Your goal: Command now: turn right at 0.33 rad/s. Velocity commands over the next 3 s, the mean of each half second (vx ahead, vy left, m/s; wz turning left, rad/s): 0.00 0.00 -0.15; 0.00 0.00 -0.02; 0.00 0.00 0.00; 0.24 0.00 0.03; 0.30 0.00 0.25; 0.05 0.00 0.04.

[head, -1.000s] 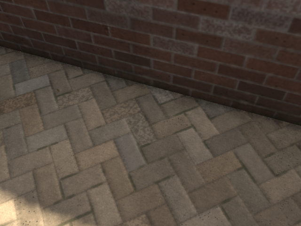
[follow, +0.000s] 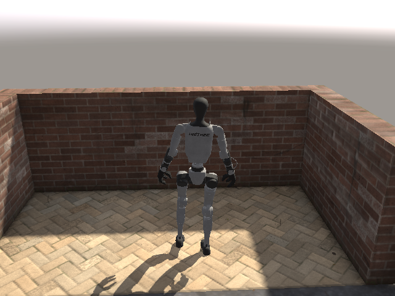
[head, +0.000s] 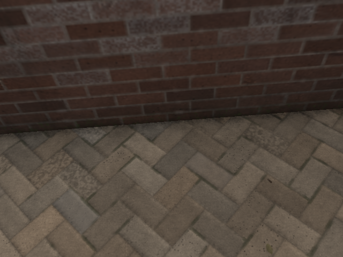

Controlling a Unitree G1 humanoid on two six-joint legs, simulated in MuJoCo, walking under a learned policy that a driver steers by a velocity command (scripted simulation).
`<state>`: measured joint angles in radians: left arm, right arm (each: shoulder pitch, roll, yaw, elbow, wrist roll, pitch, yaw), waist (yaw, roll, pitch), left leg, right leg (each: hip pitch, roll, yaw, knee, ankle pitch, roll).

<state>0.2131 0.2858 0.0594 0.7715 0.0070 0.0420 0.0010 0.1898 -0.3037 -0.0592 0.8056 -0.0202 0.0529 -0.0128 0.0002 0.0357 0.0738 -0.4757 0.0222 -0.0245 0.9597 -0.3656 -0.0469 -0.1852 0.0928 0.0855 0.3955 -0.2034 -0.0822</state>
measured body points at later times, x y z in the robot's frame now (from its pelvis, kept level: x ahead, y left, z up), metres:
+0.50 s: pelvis +0.01 +0.03 +0.00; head +0.02 +0.04 +0.45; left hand +0.08 +0.29 -0.14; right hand +0.11 -0.23 -0.13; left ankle +0.02 +0.13 -0.75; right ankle +0.00 -0.08 -0.75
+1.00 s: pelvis +0.02 +0.04 +0.00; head +0.02 +0.04 +0.45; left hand +0.04 +0.28 -0.16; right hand +0.03 -0.21 -0.15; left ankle +0.02 +0.13 -0.75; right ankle +0.00 -0.08 -0.75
